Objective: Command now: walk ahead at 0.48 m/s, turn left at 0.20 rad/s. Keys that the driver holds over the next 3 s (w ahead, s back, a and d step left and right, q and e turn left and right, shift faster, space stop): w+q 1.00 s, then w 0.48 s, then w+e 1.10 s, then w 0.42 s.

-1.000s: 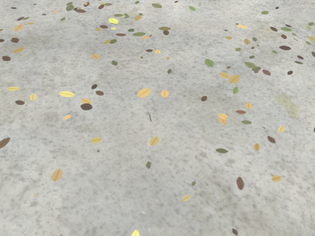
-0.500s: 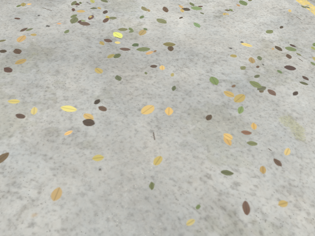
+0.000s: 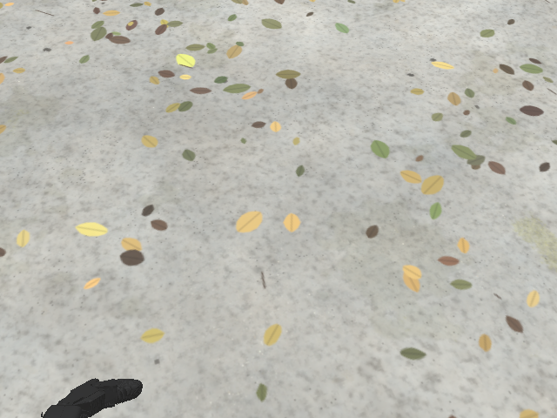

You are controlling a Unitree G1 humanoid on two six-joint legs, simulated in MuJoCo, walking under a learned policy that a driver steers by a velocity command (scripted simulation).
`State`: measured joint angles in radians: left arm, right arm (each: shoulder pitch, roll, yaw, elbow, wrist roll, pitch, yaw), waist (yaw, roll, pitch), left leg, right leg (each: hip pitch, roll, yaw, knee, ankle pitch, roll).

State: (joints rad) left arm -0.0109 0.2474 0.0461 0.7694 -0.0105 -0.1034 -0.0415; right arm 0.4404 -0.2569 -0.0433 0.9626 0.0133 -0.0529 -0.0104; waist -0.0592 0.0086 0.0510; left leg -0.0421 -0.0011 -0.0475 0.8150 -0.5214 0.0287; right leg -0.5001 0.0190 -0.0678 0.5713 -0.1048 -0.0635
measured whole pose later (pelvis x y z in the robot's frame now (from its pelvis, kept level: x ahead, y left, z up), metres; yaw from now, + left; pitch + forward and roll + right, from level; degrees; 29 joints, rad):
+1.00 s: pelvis +0.57 +0.12 +0.01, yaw +32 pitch +3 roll +0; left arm 0.02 0.28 0.05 0.72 0.00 -0.13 -0.03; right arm 0.39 -0.30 -0.09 0.72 0.02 -0.03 -0.02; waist -0.07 -0.02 0.00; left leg -0.07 -0.10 -0.22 0.53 -0.47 0.06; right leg -0.47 0.01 0.05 0.46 -0.04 -0.01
